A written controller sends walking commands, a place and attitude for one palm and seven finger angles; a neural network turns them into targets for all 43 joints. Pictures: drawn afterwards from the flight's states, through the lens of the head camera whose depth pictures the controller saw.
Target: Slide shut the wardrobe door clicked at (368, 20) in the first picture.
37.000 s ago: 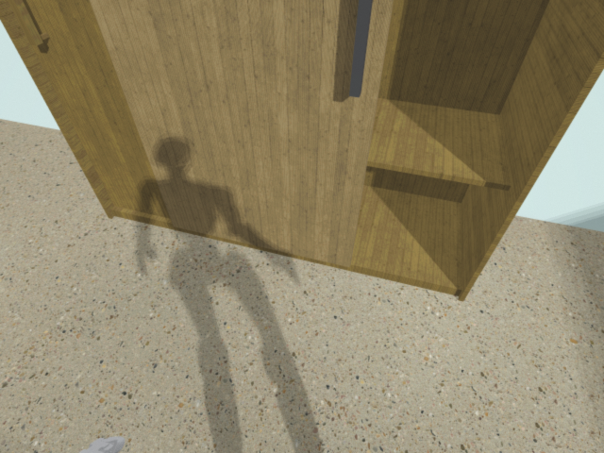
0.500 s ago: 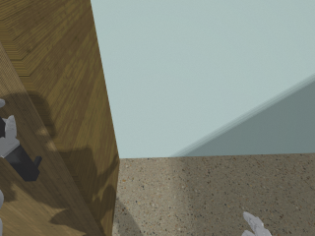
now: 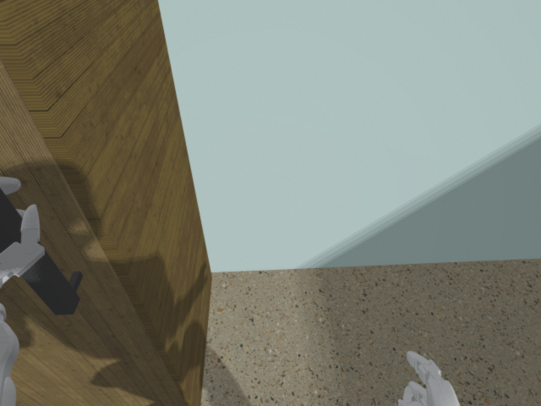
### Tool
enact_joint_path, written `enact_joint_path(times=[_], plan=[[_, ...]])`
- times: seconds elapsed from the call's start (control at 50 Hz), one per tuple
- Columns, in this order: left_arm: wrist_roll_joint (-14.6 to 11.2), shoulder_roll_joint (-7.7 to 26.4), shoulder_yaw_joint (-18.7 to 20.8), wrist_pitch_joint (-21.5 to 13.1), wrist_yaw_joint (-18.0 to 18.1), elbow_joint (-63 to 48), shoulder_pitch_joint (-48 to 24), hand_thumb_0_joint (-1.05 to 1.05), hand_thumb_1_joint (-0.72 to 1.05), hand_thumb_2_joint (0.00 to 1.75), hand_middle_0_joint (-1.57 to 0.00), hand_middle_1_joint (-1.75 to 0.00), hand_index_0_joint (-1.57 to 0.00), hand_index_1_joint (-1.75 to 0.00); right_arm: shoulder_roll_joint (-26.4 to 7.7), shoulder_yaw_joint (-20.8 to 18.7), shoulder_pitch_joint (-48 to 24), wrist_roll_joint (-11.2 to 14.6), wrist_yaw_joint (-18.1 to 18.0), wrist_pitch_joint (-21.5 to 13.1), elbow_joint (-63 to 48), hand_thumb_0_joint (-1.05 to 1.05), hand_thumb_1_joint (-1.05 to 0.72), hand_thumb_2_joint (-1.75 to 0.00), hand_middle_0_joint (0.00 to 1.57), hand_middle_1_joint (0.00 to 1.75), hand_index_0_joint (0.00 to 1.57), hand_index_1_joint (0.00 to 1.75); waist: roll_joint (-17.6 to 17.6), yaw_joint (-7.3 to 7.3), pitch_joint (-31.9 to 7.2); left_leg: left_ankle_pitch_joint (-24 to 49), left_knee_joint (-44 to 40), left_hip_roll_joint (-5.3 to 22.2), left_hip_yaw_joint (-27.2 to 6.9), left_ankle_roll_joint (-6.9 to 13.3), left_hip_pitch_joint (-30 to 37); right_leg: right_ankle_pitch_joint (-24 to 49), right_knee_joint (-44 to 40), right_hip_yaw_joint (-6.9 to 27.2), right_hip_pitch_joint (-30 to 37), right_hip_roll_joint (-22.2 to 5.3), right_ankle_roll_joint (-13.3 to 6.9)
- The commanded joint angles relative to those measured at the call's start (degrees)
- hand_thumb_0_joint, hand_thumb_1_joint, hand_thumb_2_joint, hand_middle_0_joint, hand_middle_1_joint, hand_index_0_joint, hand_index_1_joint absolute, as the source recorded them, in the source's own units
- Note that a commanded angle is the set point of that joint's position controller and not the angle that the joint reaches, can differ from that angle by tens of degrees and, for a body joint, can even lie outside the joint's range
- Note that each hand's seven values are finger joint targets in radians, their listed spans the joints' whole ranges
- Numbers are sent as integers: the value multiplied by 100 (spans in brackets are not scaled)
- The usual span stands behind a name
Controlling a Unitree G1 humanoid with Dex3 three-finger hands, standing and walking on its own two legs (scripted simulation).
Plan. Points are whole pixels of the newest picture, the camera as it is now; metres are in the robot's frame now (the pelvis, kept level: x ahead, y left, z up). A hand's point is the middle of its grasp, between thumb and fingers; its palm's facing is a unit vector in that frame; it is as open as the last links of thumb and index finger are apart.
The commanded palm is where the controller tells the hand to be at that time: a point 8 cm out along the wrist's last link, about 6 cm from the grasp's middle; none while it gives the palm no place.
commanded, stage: stop walking and hold the door there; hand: left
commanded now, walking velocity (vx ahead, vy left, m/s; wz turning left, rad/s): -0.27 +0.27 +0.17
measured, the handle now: (23, 225) +0.26 +0.32 +0.19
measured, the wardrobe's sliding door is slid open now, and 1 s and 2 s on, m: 0.00 0.00 0.00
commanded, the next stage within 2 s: loosen the grip on the handle in 1.38 s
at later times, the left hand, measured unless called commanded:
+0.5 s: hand (27, 246) +0.23 +0.30 +0.19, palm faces +0.47 -0.86 -0.21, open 6.7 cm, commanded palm +0.18 +0.33 +0.19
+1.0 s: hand (30, 244) +0.23 +0.30 +0.19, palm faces +0.51 -0.84 -0.20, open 6.6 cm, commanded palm +0.19 +0.32 +0.19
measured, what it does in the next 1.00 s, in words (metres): steps on the spot: right foot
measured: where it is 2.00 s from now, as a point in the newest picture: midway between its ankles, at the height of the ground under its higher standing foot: outside the picture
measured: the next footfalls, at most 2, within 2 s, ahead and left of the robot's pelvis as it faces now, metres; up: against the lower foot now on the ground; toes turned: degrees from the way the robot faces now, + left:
right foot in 0.48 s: +0.01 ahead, -0.07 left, +0.00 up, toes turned -2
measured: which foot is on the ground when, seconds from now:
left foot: down 0.00-1.00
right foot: down 0.00-0.24, up 0.26-0.46, down 0.48-1.00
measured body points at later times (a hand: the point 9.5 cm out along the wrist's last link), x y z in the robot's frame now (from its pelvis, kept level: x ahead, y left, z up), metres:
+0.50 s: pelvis -0.04 +0.05 +0.00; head -0.05 +0.04 +0.45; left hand +0.20 +0.34 +0.20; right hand +0.12 -0.16 -0.11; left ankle +0.00 +0.10 -0.74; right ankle -0.03 -0.07 -0.74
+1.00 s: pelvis -0.02 +0.03 +0.00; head -0.04 +0.03 +0.45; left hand +0.20 +0.34 +0.20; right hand +0.17 -0.20 -0.07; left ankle +0.00 +0.10 -0.74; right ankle -0.03 -0.07 -0.74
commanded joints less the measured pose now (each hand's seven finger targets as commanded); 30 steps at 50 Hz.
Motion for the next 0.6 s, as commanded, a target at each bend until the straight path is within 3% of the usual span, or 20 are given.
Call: enact_joint_path(times=[0.0, 0.08, 0.1, 0.14, 0.18, 0.2, 0.22, 0.24, 0.26, 0.28, 0.32, 0.34, 0.38, 0.42, 0.46, 0.48, 0.5, 0.54, 0.58], plan=[[195, 1373, 317, -380, -67, -1112, -660, 0, 90, 90, -45, -140, -45, -140, -781, -351, -620, -29, -43, -226, -899, 0, -90, -90, 20, 30, 20, 30, -5, -81, -188, 971, -146, 527, -636, -70, -416, 1974, -44, 713, 167, -740, -450], [180, 1331, 213, -433, -102, -1241, -817, 0, 90, 90, -45, -140, -45, -140, -777, -374, -668, -53, 3, -150, -947, 0, -90, -90, 20, 30, 20, 30, -414, -121, -438, 486, 520, 297, -677, -63, -309, 1783, -65, 1100, -219, -1348, -698], [171, 1362, 224, -434, -105, -1263, -882, 0, 90, 90, -45, -140, -45, -140, -736, -351, -671, -52, 10, -137, -964, 0, -90, -90, 20, 30, 20, 30, -671, -123, -516, 304, 543, 280, -701, -60, -328, 1715, -27, 1142, -234, -1486, -723], [150, 1406, 279, -425, -116, -1267, -1028, 0, 90, 90, -45, -140, -45, -140, -768, -370, -713, -46, 13, -117, -989, 0, -90, -90, 20, 30, 20, 30, -818, -130, -554, 159, 353, 302, -824, -30, -353, 1355, 134, 1082, -311, -1585, -728], [145, 1270, 120, -433, -144, -1350, -1135, 0, 90, 90, -45, -140, -45, -140, -777, -335, -856, -37, -8, -103, -1059, 0, -90, -90, 20, 30, 20, 30, -411, -134, -508, 175, -108, 478, -999, 86, -334, 695, 574, 684, -519, -1233, -490], [149, 1167, 3, -465, -166, -1530, -1263, 0, 90, 90, -45, -140, -45, -140, -790, -314, -912, -10, -3, -103, -1112, 0, -90, -90, 20, 30, 20, 30, 27, -110, -444, 70, -419, 668, -1181, 170, -440, 290, 1035, 359, -615, -933, -348], [162, 988, -166, -508, -192, -1661, -1296, 0, 90, 90, -45, -140, -45, -140, -802, -292, -973, 11, 3, -114, -1166, 0, -90, -90, 20, 30, 20, 30, 699, -65, -460, 101, -779, 949, -1498, 288, -548, -179, 1665, -69, -629, -565, -178], [179, 921, -241, -560, -216, -1781, -1309, 0, 90, 90, -45, -140, -45, -140, -782, -301, -955, 2, 11, -154, -1196, 0, -90, -90, 20, 30, 20, 30, 1222, -39, -472, 469, -1048, 1208, -1766, 390, -523, -1146, 2276, -311, -753, -306, -81], [194, 890, -302, -593, -223, -1827, -1401, 0, 90, 90, -45, -140, -45, -140, -715, -294, -833, -39, 17, -220, -1117, 0, -90, -90, 20, 30, 20, 30, 1307, -54, -522, 682, -1237, 1362, -1992, 418, -310, -1647, 2719, -280, -947, -176, -95], [162, 901, -323, -597, -216, -1894, -1490, 0, 90, 90, -45, -140, -45, -140, -664, -289, -762, -43, 4, -252, -1040, 0, -90, -90, 20, 30, 20, 30, 986, -65, -564, 943, -1174, 1450, -2071, 442, -33, -1750, 2864, -141, -1144, -189, -120], [120, 808, -444, -510, -194, -1909, -1546, 0, 90, 90, -45, -140, -45, -140, -700, -297, -632, -52, 24, -338, -928, 0, -90, -90, 20, 30, 20, 30, 215, -93, -695, 2044, -852, 1368, -1885, 274, 680, -1536, 2186, -169, -1232, -187, -140], [114, 1047, -179, -448, -165, -1721, -1485, 0, 90, 90, -45, -140, -45, -140, -755, -309, -621, -45, 20, -357, -866, 0, -90, -90, 20, 30, 20, 30, 168, -92, -713, 2192, -833, 1278, -1721, 147, 806, -1400, 1847, -238, -1119, -131, -123], [91, 879, -376, -364, -171, -1695, -1489, 0, 90, 90, -45, -140, -45, -140, -679, -215, -720, -36, 15, -343, -873, 0, -90, -90, 20, 30, 20, 30, 283, -67, -720, 2218, -845, 1120, -1492, -40, 973, -1155, 900, -321, -797, -62, -149], [116, 860, -469, -350, -181, -1730, -1677, 0, 90, 90, -45, -140, -45, -140, -639, -116, -844, -69, 10, -353, -856, 0, -90, -90, 20, 30, 20, 30, 707, -65, -574, 1536, -1002, 1031, -1433, -224, 630, -738, 12, -269, -207, -25, -251], [121, 919, -441, -324, -180, -1606, -1701, 0, 90, 90, -45, -140, -45, -140, -640, -98, -858, -107, -3, -324, -863, 0, -90, -90, 20, 30, 20, 30, 653, -83, -489, 647, -1144, 865, -1354, -454, 0, -253, -289, 56, 451, -135, -450], [117, 987, -353, -295, -188, -1493, -1648, 0, 90, 90, -45, -140, -45, -140, -642, -108, -893, -119, -7, -284, -866, 0, -90, -90, 20, 30, 20, 30, 411, -107, -408, 339, -1098, 740, -1331, -509, -205, -150, -398, 327, 524, -286, -558], [110, 935, -376, -297, -198, -1545, -1823, 0, 90, 90, -45, -140, -45, -140, -644, -145, -858, -102, -22, -293, -872, 0, -90, -90, 20, 30, 20, 30, 76, -118, -389, -134, -1119, 628, -1255, -525, -164, -415, -365, 474, 326, -317, -596], [126, 573, -712, -270, -223, -1357, -1782, 0, 90, 90, -45, -140, -45, -140, -657, -150, -869, -110, -39, -269, -908, 0, -90, -90, 20, 30, 20, 30, -192, -82, -242, -952, -1258, 640, -1300, -359, -64, -1105, -525, 529, -128, -271, -572], [141, 576, -755, -264, -206, -1383, -1859, 0, 90, 90, -45, -140, -45, -140, -647, -118, -902, -97, -72, -247, -915, 0, -90, -90, 20, 30, 20, 30, 50, -82, -263, -983, -1408, 699, -1320, -216, -62, -999, -457, 450, -126, -226, -473]])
